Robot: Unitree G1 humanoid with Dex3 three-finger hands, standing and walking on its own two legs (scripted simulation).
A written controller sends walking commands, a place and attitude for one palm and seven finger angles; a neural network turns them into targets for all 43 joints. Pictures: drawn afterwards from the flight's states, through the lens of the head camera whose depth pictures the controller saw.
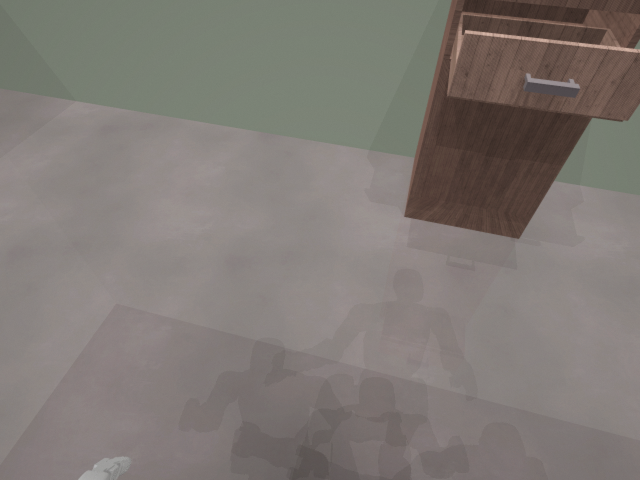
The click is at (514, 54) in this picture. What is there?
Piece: drawer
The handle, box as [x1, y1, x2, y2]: [523, 73, 579, 97]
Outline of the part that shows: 524,77 525,82 523,88 527,91 575,97 579,89 578,84 575,84 572,79 569,79 567,82 531,78 530,75 527,73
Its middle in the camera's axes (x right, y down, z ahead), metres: +0.55 -0.37 +0.93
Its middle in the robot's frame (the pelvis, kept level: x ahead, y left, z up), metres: +0.97 -0.50 +0.03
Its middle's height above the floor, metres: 0.80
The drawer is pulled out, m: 0.24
